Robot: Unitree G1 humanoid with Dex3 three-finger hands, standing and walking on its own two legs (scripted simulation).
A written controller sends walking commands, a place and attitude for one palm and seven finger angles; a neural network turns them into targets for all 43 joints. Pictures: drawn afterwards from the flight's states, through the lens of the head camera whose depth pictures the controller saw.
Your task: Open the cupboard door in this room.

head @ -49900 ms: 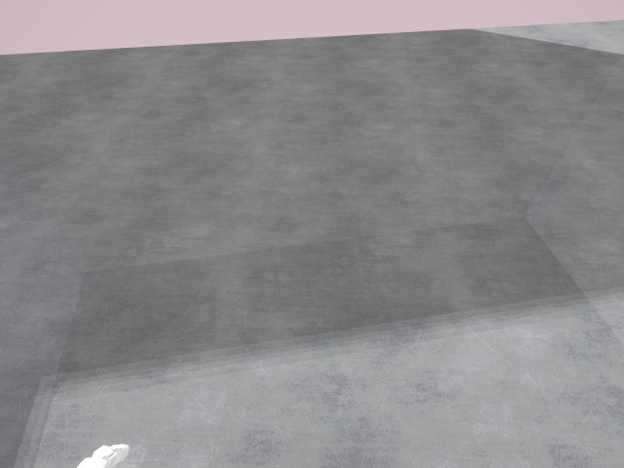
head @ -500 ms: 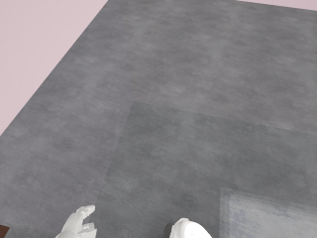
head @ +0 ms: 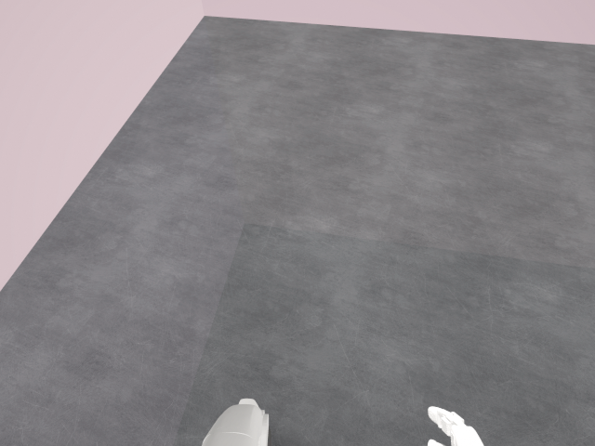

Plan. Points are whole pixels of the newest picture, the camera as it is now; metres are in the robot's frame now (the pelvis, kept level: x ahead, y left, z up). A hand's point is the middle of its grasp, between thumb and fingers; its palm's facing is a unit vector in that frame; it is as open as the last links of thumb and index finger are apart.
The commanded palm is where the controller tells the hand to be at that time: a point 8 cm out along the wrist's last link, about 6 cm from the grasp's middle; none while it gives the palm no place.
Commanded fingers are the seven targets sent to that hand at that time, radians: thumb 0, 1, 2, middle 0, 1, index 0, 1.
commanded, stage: walk to a spot facing it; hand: left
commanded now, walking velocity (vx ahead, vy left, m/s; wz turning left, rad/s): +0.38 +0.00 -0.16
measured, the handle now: out of the picture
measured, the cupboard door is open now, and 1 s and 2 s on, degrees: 39 39 39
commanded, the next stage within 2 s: turn to face it in 0.28 s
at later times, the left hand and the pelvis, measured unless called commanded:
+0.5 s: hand (235, 289) +0.39 +0.17 -0.16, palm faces -0.19 -0.96 -0.22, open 7.3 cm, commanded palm none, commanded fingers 0.00 0.90 0.90 -0.20 -0.30 -0.20 -0.30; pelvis +0.25 +0.00 +0.00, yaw -9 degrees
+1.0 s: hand (232, 278) +0.43 +0.19 -0.19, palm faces +0.16 -0.97 -0.17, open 7.3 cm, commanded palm none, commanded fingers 0.00 0.90 0.90 -0.20 -0.30 -0.20 -0.30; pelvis +0.36 -0.01 -0.01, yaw +9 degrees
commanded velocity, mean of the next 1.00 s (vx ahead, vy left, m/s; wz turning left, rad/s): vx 0.09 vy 0.00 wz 0.24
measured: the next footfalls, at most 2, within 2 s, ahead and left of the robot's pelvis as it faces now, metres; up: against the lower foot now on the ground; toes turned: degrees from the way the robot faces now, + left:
left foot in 0.10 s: +0.19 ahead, +0.10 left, +0.00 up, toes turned +4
right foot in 0.54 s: +0.39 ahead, -0.15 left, +0.00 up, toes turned -13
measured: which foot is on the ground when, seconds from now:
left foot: up 0.00-0.08, down 0.10-0.54, up 0.56-0.90, down 0.92-1.00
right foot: down 0.00-0.10, up 0.12-0.52, down 0.54-0.92, up 0.94-1.00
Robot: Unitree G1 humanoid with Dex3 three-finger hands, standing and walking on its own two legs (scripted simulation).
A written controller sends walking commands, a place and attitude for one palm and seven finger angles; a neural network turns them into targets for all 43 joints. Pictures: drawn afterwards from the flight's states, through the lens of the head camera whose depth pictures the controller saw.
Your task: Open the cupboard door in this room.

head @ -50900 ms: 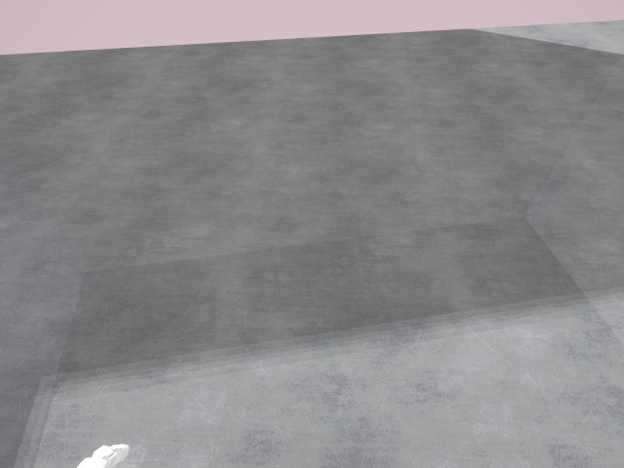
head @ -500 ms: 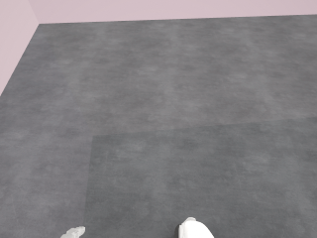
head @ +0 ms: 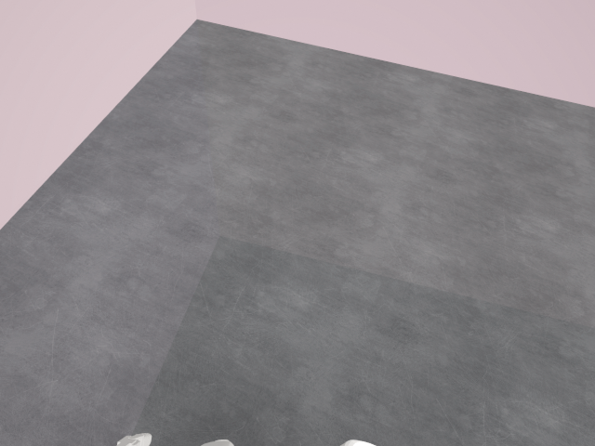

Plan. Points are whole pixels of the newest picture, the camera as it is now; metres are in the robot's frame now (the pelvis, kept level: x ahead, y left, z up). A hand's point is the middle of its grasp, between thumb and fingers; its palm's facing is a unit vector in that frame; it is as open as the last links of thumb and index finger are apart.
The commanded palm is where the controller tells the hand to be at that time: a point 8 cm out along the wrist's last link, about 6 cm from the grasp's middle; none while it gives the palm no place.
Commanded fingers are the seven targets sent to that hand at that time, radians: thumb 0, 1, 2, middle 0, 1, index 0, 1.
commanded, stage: turn to face it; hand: left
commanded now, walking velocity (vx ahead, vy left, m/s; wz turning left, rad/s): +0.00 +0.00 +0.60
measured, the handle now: out of the picture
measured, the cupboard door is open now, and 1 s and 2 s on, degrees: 39 39 39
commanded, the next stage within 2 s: none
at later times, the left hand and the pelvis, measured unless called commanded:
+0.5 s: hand out of the picture +0.05 +0.15 -0.14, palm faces +0.29 -0.92 -0.28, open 7.4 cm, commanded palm none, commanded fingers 0.00 0.90 0.90 -0.20 -0.30 -0.20 -0.30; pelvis +0.04 -0.06 +0.02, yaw +18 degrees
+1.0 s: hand out of the picture +0.02 +0.21 -0.14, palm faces +0.58 -0.78 -0.25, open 7.4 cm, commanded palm none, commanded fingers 0.00 0.90 0.90 -0.20 -0.30 -0.20 -0.30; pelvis +0.06 -0.03 +0.02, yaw +35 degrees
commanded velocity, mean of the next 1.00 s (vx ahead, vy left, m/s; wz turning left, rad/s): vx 0.00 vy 0.00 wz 0.60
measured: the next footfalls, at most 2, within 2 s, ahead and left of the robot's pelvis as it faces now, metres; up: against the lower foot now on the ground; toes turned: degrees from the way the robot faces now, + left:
right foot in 0.32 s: +0.09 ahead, -0.16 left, +0.00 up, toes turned +9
left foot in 0.70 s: +0.04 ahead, +0.07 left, +0.00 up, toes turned +33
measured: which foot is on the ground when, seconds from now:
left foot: down 0.00-0.32, up 0.34-0.68, down 0.70-1.00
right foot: up 0.00-0.30, down 0.32-0.70, up 0.72-1.00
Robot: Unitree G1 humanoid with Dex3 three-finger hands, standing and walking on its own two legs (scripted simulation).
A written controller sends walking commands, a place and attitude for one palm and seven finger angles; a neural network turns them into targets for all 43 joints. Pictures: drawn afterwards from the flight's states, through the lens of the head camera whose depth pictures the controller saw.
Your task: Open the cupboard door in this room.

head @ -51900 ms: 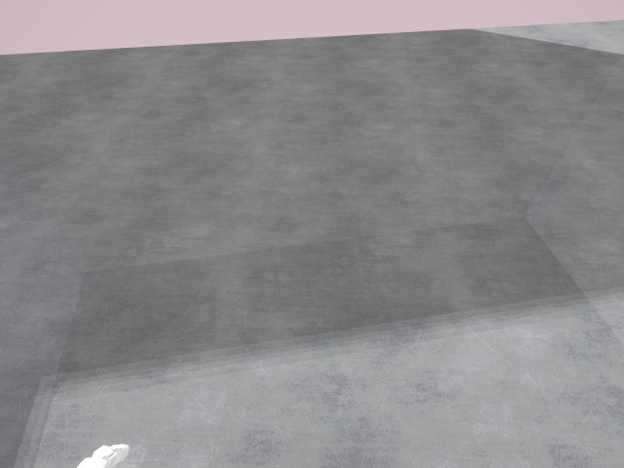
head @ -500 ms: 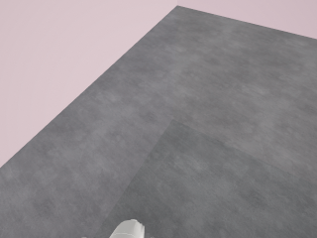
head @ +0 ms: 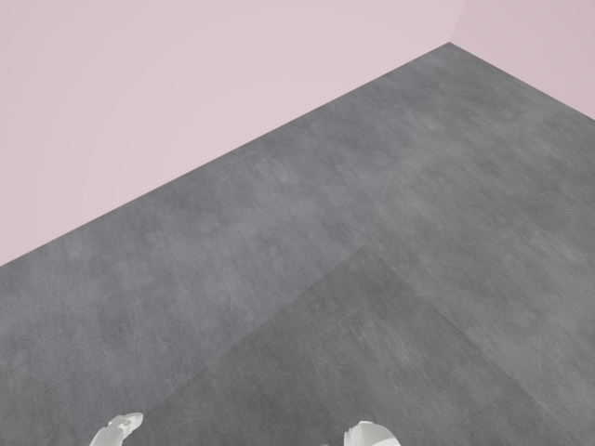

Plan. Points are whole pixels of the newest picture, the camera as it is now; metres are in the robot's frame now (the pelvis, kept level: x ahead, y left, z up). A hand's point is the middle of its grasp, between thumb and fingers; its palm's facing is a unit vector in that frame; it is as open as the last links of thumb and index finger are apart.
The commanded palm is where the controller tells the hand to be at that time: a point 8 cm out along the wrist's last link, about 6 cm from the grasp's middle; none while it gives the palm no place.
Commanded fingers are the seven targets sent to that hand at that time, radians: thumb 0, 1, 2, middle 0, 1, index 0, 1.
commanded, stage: turn to face it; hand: left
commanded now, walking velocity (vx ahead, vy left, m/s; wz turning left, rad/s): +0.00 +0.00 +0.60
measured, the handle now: out of the picture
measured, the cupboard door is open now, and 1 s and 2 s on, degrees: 39 39 39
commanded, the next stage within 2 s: none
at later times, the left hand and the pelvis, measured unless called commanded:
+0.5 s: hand out of the picture +0.01 +0.15 -0.17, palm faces +0.32 -0.91 -0.26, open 7.3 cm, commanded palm none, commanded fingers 0.00 0.90 0.90 -0.20 -0.30 -0.20 -0.30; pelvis +0.02 -0.05 +0.00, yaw +19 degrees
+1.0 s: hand out of the picture +0.02 +0.20 -0.16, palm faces +0.56 -0.78 -0.27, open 7.4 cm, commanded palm none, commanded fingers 0.00 0.90 0.90 -0.20 -0.30 -0.20 -0.30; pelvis +0.04 -0.04 -0.01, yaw +36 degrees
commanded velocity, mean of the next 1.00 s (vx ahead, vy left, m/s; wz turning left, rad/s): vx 0.00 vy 0.00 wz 0.60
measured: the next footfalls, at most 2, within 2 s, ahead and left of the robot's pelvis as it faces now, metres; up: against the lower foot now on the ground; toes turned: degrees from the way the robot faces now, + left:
right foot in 0.18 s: +0.05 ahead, -0.15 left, +0.00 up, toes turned +5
left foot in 0.60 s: +0.02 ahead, +0.09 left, +0.00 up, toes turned +28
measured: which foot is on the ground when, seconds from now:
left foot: down 0.00-0.16, up 0.18-0.58, down 0.60-1.00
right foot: up 0.00-0.16, down 0.18-0.60, up 0.62-1.00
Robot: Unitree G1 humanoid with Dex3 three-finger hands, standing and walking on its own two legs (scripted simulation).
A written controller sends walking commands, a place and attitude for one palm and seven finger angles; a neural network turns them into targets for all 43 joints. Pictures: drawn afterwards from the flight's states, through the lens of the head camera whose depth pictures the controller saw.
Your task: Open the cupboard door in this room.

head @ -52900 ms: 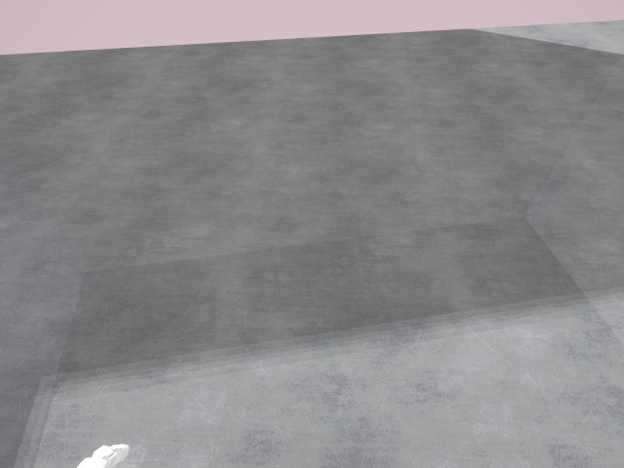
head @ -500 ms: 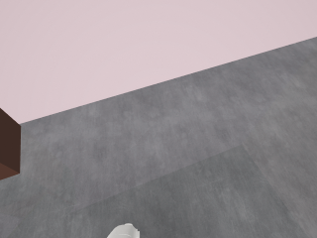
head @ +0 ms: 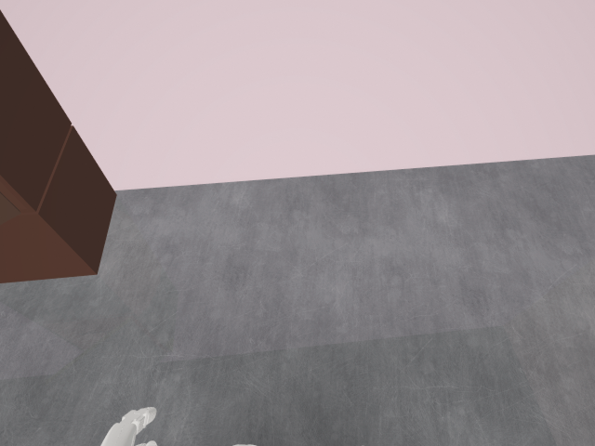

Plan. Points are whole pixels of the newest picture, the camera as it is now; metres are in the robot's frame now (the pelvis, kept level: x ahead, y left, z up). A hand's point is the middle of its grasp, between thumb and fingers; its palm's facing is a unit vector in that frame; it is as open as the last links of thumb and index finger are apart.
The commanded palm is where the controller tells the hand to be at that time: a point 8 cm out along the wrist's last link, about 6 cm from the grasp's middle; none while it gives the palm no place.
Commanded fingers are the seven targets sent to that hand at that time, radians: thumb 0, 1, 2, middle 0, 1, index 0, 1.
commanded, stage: turn to face it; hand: left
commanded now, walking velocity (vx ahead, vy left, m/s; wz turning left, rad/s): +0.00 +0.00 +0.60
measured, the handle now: out of the picture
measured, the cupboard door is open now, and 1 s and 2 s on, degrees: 39 39 39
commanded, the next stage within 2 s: take the last steps up to it in 1.12 s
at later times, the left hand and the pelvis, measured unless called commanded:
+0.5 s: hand out of the picture -0.01 +0.23 -0.19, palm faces +0.34 -0.91 -0.25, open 7.4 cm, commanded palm none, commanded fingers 0.00 0.90 0.90 -0.20 -0.30 -0.20 -0.30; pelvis +0.02 +0.02 -0.01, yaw +19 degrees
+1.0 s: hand out of the picture +0.03 +0.20 -0.15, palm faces +0.54 -0.79 -0.28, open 7.4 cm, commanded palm none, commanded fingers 0.00 0.90 0.90 -0.20 -0.30 -0.20 -0.30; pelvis +0.06 -0.02 +0.00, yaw +35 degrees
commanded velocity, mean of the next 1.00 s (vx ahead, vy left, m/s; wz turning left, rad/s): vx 0.00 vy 0.00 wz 0.55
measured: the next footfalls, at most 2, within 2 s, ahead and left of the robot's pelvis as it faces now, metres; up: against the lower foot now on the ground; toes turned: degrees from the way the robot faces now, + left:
right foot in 0.02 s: +0.03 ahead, -0.13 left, +0.00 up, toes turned +0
left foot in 0.42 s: +0.04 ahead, +0.12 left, +0.00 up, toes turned +22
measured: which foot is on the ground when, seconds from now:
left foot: down 0.00-0.02, up 0.04-0.40, down 0.42-0.88, up 0.90-1.00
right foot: up 0.00-0.00, down 0.02-0.42, up 0.44-0.86, down 0.88-1.00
